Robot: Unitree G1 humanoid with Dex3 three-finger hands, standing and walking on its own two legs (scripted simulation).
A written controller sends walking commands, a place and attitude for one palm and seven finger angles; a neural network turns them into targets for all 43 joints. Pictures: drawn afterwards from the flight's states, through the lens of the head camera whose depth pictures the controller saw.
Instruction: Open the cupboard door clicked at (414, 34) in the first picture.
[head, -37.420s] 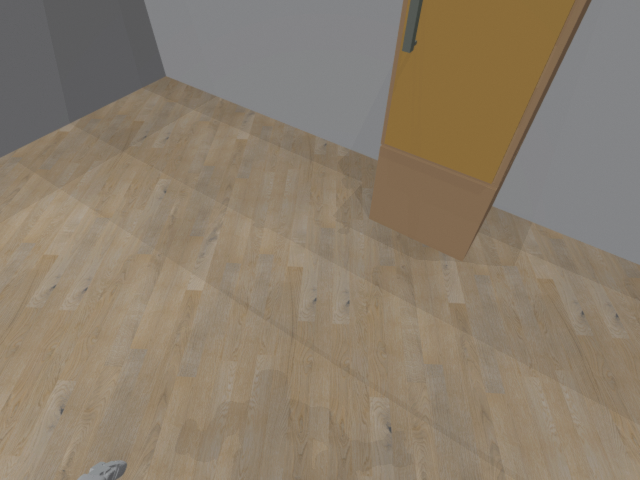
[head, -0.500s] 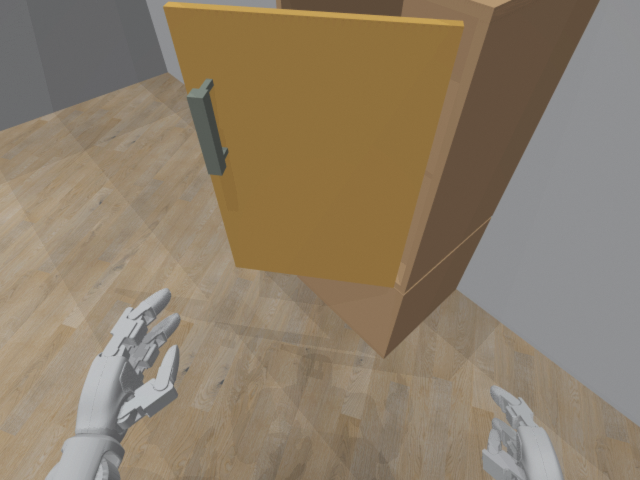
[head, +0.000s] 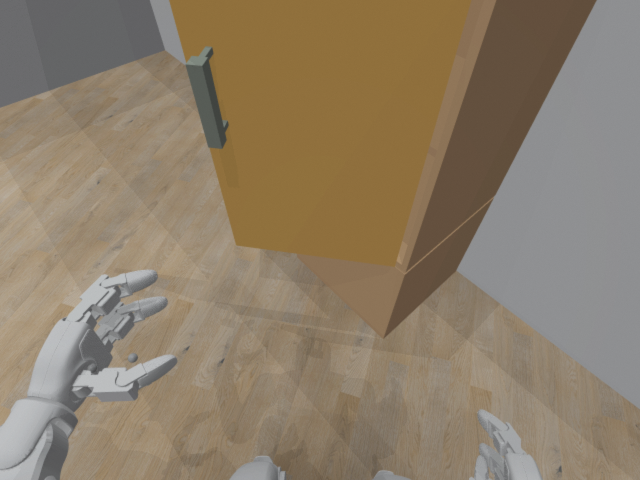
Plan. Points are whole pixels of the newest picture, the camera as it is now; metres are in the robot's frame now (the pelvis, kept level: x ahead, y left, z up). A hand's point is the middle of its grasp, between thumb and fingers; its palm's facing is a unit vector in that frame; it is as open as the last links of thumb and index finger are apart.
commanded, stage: raise the hand with hooked fingers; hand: left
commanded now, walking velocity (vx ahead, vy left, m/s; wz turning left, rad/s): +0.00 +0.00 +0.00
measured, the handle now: (212, 98) +0.63 +0.19 +0.13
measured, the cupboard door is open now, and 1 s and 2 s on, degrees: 39 39 39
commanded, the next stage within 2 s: move the hooked fingers beside the handle in 1.32 s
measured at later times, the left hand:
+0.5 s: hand (72, 304) +0.28 +0.27 +0.11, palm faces -0.07 -1.00 -0.06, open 13.5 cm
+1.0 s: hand (48, 256) +0.31 +0.29 +0.15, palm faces -0.08 -1.00 -0.05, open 14.0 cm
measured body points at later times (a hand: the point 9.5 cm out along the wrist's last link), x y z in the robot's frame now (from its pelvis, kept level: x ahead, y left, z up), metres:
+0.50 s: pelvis +0.02 +0.02 +0.02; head +0.04 +0.02 +0.47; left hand +0.28 +0.33 +0.12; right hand +0.21 -0.22 -0.03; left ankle +0.04 +0.11 -0.69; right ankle +0.01 -0.09 -0.69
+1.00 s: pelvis +0.02 +0.02 +0.03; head +0.04 +0.01 +0.48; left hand +0.31 +0.35 +0.15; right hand +0.17 -0.24 -0.04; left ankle +0.04 +0.11 -0.69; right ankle +0.01 -0.09 -0.69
